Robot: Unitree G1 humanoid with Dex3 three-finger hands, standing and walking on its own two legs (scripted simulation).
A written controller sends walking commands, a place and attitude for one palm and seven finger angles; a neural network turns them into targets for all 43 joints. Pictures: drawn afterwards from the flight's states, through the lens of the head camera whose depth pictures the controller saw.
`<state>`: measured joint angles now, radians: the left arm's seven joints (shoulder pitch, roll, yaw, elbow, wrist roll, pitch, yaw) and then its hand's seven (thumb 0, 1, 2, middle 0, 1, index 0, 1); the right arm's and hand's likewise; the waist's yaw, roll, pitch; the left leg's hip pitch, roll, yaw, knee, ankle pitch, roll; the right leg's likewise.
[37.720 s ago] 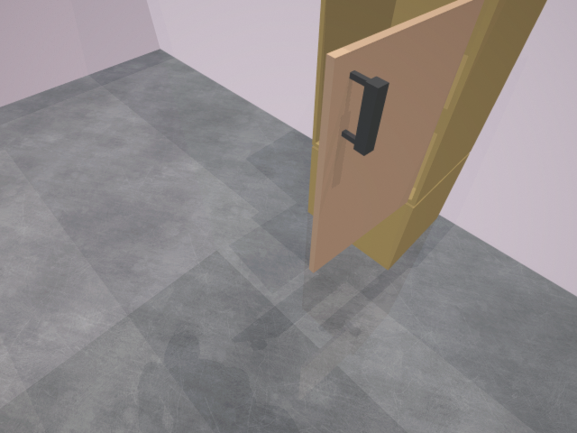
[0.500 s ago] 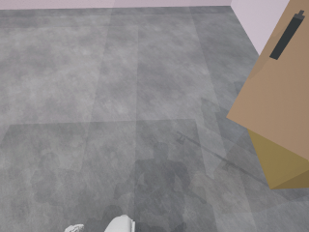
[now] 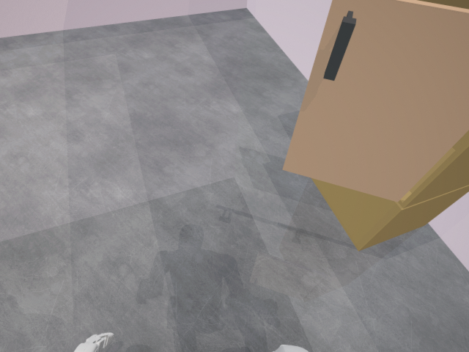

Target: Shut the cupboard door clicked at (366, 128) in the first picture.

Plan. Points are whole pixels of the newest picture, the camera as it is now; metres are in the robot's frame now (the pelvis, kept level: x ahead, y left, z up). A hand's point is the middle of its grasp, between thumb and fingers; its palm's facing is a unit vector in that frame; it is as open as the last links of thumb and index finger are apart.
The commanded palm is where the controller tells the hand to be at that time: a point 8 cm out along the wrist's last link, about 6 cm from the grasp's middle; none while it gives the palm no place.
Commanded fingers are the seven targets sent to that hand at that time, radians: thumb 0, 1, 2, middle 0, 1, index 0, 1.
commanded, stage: turn to face it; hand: left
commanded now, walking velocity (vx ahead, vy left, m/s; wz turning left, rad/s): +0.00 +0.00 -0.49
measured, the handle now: (339, 46) +0.70 -0.19 +0.15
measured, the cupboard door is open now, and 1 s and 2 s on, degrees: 51 51 51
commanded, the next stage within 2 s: take the last steps up to it in 0.48 s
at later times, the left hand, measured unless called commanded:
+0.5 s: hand out of the picture +0.14 +0.15 -0.18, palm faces -0.15 -0.97 -0.19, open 7.4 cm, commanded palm none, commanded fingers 0.00 0.90 0.90 -0.20 -0.30 -0.20 -0.30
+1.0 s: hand (207, 284) +0.27 +0.07 -0.16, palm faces -0.39 -0.89 -0.23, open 7.4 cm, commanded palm none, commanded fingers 0.00 0.90 0.90 -0.20 -0.30 -0.20 -0.30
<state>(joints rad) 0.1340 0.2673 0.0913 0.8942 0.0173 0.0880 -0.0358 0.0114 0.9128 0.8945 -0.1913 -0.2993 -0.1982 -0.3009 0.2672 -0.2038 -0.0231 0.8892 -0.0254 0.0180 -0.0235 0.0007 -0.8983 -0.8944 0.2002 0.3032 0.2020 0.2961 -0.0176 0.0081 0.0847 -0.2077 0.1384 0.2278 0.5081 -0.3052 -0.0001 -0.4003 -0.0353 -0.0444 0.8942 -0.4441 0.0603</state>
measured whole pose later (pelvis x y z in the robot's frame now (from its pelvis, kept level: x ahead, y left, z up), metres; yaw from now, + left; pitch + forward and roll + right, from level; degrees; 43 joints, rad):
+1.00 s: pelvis +0.10 -0.08 -0.01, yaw -21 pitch +1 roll +0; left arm 0.14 0.23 0.07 0.97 0.03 0.03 -0.06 0.01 0.91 0.89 -0.19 -0.30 -0.20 -0.30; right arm 0.40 -0.24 -0.05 1.04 -0.03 0.00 -0.02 0.00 -0.90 -0.89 0.20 0.30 0.20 0.30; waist -0.06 0.03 0.03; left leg -0.13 0.16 0.18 0.54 -0.40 -0.07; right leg -0.30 -0.02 -0.08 0.54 -0.25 -0.01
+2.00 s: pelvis +0.20 -0.20 -0.01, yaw -21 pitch +0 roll +0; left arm 0.17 0.21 0.04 1.03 0.01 0.02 0.04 0.01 0.91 0.89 -0.20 -0.30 -0.20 -0.30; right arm 0.22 -0.21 -0.03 1.04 -0.01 0.03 -0.02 0.00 -0.91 -0.90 0.19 0.30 0.20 0.29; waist 0.01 -0.04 0.06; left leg -0.18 -0.02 0.04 0.50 -0.32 0.03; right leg -0.25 -0.04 0.02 0.53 -0.27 0.04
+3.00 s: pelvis +0.21 -0.24 +0.00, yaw -22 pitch +0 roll +1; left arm 0.14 0.22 0.00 1.08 0.01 -0.02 0.02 0.01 0.91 0.89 -0.20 -0.30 -0.20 -0.30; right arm 0.19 -0.23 0.00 1.08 -0.01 -0.01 -0.02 0.00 -0.90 -0.90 0.20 0.30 0.20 0.30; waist -0.01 0.02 0.06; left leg -0.10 0.04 0.04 0.41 -0.31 -0.03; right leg -0.21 0.01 0.01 0.48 -0.28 -0.02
